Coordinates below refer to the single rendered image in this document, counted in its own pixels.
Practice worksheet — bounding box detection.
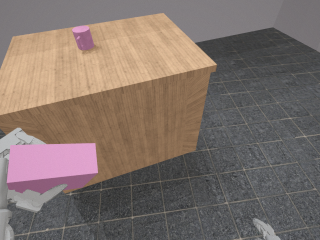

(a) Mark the robot right hand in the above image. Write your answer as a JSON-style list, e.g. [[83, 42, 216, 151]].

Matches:
[[253, 218, 281, 240]]

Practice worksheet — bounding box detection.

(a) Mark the sponge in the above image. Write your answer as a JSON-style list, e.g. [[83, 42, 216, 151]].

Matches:
[[6, 143, 98, 194]]

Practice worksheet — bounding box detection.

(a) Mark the table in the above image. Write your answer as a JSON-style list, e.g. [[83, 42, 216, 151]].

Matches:
[[0, 13, 217, 194]]

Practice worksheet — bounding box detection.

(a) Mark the left robot forearm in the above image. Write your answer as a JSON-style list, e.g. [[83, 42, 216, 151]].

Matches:
[[0, 209, 15, 240]]

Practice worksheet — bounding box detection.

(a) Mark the robot left hand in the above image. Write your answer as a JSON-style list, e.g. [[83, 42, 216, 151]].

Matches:
[[0, 127, 68, 213]]

